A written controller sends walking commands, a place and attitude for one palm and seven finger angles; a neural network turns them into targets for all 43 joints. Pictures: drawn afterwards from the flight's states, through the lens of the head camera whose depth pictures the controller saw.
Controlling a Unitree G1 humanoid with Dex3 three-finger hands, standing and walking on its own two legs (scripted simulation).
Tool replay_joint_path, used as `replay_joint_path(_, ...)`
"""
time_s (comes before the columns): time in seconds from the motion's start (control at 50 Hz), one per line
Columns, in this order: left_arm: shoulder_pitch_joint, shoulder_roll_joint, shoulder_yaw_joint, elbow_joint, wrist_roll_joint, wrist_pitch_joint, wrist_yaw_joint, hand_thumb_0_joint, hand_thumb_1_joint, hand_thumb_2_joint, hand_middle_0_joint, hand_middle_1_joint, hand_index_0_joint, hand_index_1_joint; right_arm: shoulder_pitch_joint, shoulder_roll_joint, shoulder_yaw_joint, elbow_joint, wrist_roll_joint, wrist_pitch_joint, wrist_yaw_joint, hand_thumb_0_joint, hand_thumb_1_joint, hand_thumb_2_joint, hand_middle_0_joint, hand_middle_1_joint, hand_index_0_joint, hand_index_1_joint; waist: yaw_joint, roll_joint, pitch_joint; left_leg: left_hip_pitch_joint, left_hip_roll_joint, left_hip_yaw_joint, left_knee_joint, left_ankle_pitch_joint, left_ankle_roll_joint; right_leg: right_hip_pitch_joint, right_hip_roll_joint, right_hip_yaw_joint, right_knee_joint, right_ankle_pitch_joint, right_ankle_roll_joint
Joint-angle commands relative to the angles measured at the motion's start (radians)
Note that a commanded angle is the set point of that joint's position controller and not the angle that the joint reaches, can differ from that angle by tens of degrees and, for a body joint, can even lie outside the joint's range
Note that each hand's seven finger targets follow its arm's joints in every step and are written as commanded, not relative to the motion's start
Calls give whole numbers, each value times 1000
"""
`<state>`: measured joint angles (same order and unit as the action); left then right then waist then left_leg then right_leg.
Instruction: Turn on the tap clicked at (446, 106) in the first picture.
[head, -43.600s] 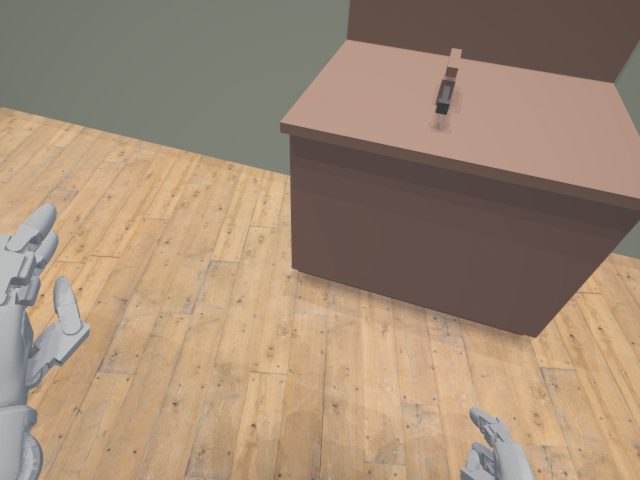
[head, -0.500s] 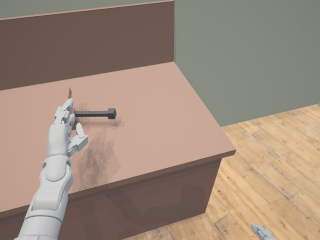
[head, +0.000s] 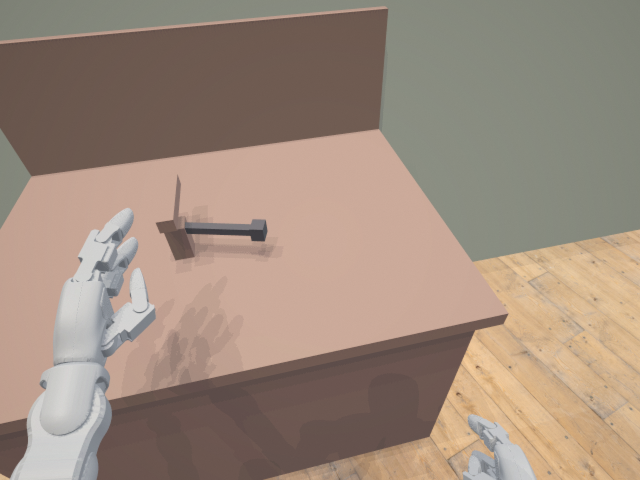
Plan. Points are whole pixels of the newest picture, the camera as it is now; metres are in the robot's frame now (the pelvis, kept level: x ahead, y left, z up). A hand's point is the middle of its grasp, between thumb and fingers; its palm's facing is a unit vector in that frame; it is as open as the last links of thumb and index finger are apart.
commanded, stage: draw the hand back beside the body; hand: left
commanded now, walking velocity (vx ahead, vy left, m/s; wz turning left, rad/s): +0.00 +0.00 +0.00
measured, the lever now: (258, 230) +0.51 +0.18 +0.02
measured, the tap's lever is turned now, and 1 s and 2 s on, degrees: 73 73 73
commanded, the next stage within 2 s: step back with the hand held close in 0.52 s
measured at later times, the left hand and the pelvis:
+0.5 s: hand (97, 347) +0.19 +0.24 +0.15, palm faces +0.41 -0.86 -0.30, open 7.4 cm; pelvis -0.01 +0.00 +0.00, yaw +1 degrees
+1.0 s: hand (101, 371) +0.17 +0.24 +0.14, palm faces +0.30 -0.86 -0.42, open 7.4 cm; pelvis -0.03 +0.01 -0.01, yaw -1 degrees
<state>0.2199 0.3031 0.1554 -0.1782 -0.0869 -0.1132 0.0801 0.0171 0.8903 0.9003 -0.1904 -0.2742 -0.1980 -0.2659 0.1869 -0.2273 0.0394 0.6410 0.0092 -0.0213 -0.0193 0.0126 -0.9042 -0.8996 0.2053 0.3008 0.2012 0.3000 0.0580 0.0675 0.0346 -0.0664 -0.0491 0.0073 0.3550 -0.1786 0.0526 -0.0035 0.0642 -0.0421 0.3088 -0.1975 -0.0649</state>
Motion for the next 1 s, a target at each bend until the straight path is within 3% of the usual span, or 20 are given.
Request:
replay_joint_path(0.0,-113,175,109,-265,1,-69,14,0,900,900,-199,-297,-199,-297,-154,-115,-51,-163,-3,-62,-13,0,-900,-900,200,300,200,300,-9,-42,-110,62,67,-72,-37,146,-18,-61,-50,55,-58,147,16)
replay_joint_path(0.04,-85,177,122,-292,1,-72,16,0,900,900,-200,-300,-200,-300,-156,-115,-51,-162,-3,-66,-15,0,-900,-900,200,300,200,300,-7,-37,-101,52,68,-79,-40,136,-22,-58,-50,52,-54,134,13)
replay_joint_path(0.1,-46,220,172,-374,6,-84,27,0,900,900,-200,-300,-200,-300,-154,-114,-53,-160,-6,-81,-17,0,-900,-900,200,300,200,300,0,40,-118,57,69,-85,-35,139,-30,-53,-52,54,-50,128,10)
replay_joint_path(0.22,130,225,221,-420,-2,-83,35,0,900,900,-200,-300,-200,-300,-144,-118,-59,-161,-6,-98,-16,0,-900,-900,200,300,200,300,8,5,-86,23,77,-89,-28,138,-36,-60,-51,47,-46,124,9)
replay_joint_path(0.24,131,195,196,-395,-5,-78,30,0,900,900,-200,-300,-200,-300,-145,-117,-60,-157,-6,-96,-16,0,-900,-900,200,300,200,300,0,-43,-59,6,77,-89,-28,119,-31,-72,-51,45,-45,110,12)
replay_joint_path(0.32,41,173,162,-349,1,-77,27,0,900,900,-200,-300,-200,-300,-149,-125,-64,-145,-1,-98,-22,0,-900,-900,200,300,200,300,-17,-29,-5,3,72,-94,-27,33,-23,-134,-50,55,-58,47,16)
replay_joint_path(0.38,-4,191,166,-380,7,-87,31,0,900,900,-200,-300,-200,-300,-159,-123,-62,-147,1,-105,-28,0,-900,-900,200,300,200,300,-14,17,-27,10,63,-96,-34,-13,-19,-126,-52,61,-61,15,16)
replay_joint_path(0.44,49,189,175,-372,4,-92,39,0,900,900,-200,-300,-200,-300,-157,-118,-60,-151,-6,-111,-33,0,-900,-900,200,300,200,300,0,-43,-52,5,64,-97,-34,13,-17,-94,-55,55,-54,27,13)
replay_joint_path(0.48,39,218,195,-417,5,-97,42,0,900,900,-200,-300,-200,-300,-159,-120,-57,-150,-7,-113,-32,0,-900,-900,200,300,200,300,3,-11,-83,18,60,-96,-29,32,-16,-80,-56,61,-58,39,10)
replay_joint_path(0.6,53,212,201,-403,13,-96,48,0,900,900,-200,-300,-200,-300,-157,-113,-53,-142,-11,-117,-32,0,-900,-900,200,300,200,300,1,51,-45,2,62,-92,-36,30,-24,-82,-57,61,-65,44,5)
replay_joint_path(0.62,34,234,224,-418,7,-99,51,0,900,900,-200,-300,-200,-300,-159,-115,-53,-143,-9,-117,-33,0,-900,-900,200,300,200,300,2,20,-44,1,63,-94,-34,33,-21,-80,-57,61,-71,45,5)
replay_joint_path(0.64,-100,365,369,-491,1,-134,57,0,900,900,-200,-300,-200,-300,-191,-112,-42,-183,2,-100,-43,0,-900,-900,200,300,200,300,-6,-7,20,-64,89,-124,9,-34,8,-178,-113,173,-101,91,25)
replay_joint_path(0.66,0,279,308,-383,5,-135,48,0,900,900,-200,-300,-200,-300,-169,-99,-37,-150,-8,-90,-49,0,-900,-900,200,300,200,300,-18,-66,16,-68,86,-138,37,-17,9,-195,-143,171,-98,127,20)
replay_joint_path(0.72,111,204,247,-323,13,-121,30,0,900,900,-200,-300,-200,-300,-151,-114,-54,-174,-6,-70,-46,0,-900,-900,200,300,200,300,-21,-88,-61,-31,98,-124,70,76,9,-200,-158,166,-60,222,37)
replay_joint_path(0.78,159,167,201,-379,13,-116,23,0,900,900,-200,-300,-200,-300,-143,-126,-63,-198,-2,-57,-45,0,-900,-900,200,300,200,300,-22,10,-147,-15,117,-121,56,183,9,-172,-153,133,7,255,45)
replay_joint_path(0.8,195,182,215,-377,13,-111,27,0,900,900,-200,-300,-200,-300,-137,-130,-65,-204,-1,-54,-47,0,-900,-900,200,300,200,300,-18,18,-158,-18,125,-122,55,195,11,-178,-147,131,16,242,49)
replay_joint_path(0.86,207,229,252,-456,17,-106,37,0,900,900,-200,-300,-200,-300,-131,-129,-73,-222,0,-42,-53,0,-900,-900,200,300,200,300,-16,-66,-176,-53,130,-127,64,186,8,-183,-149,133,29,240,48)
replay_joint_path(0.88,190,270,282,-498,18,-110,43,0,900,900,-200,-300,-200,-300,-138,-132,-74,-225,-1,-41,-55,0,-900,-900,200,300,200,300,-18,-49,-187,-58,130,-131,62,181,8,-186,-154,139,39,228,42)
replay_joint_path(0.94,206,281,306,-500,19,-113,54,0,900,900,-200,-300,-200,-300,-128,-122,-83,-229,1,-37,-62,0,-900,-900,200,300,200,300,-21,-99,-165,-112,128,-140,84,92,5,-218,-165,160,37,176,32)
replay_joint_path(0.98,187,300,319,-537,20,-118,62,0,900,900,-200,-300,-200,-300,-124,-128,-88,-225,-2,-37,-64,0,-900,-900,200,300,200,300,-30,-47,-158,-133,125,-153,100,35,2,-246,-182,184,36,134,13)
